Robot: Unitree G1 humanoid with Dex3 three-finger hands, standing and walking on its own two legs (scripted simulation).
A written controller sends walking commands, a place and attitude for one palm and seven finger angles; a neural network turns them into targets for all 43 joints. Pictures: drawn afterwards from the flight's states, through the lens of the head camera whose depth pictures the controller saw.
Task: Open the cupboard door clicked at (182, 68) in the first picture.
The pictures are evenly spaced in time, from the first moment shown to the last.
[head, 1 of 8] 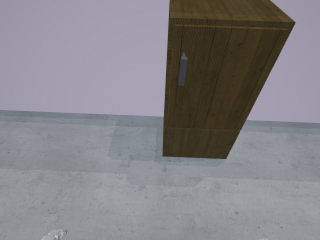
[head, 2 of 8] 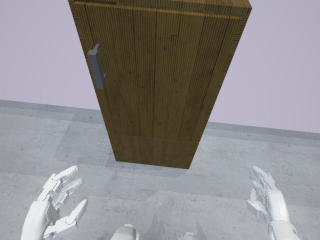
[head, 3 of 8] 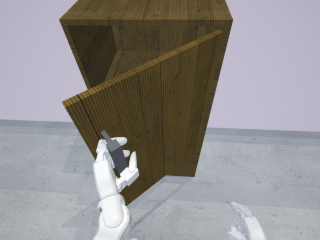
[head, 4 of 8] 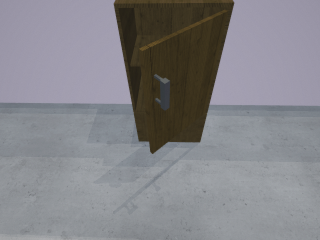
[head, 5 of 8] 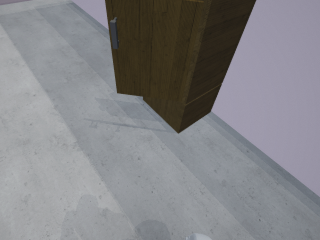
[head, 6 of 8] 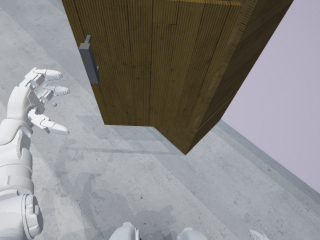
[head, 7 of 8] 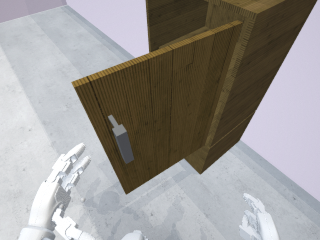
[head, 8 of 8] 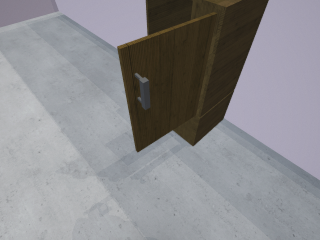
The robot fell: no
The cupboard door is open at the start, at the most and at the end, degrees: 0 85 84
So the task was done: yes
